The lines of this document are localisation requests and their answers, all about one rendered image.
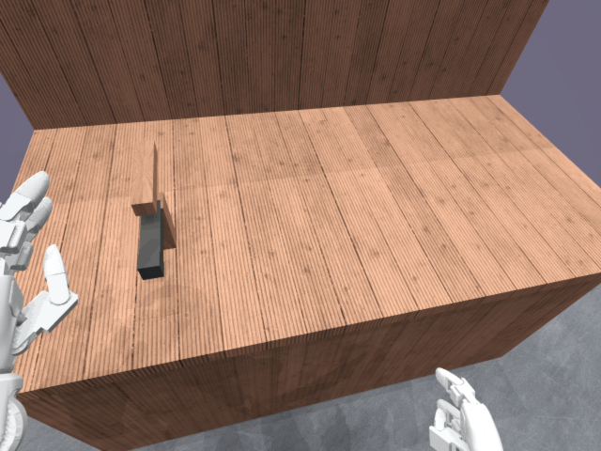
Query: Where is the counter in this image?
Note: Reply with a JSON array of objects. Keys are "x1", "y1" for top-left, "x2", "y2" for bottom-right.
[{"x1": 0, "y1": 0, "x2": 601, "y2": 451}]

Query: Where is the tap lever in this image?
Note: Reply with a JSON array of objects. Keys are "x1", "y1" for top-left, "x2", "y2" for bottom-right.
[{"x1": 137, "y1": 200, "x2": 164, "y2": 280}]

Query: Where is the right robot hand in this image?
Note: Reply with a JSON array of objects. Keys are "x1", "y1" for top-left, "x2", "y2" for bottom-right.
[{"x1": 429, "y1": 367, "x2": 503, "y2": 451}]

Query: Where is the left robot forearm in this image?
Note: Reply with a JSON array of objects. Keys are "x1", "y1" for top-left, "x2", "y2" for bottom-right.
[{"x1": 0, "y1": 373, "x2": 27, "y2": 451}]

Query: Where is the left robot hand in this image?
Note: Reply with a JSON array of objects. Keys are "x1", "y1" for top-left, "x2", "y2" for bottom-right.
[{"x1": 0, "y1": 171, "x2": 78, "y2": 374}]

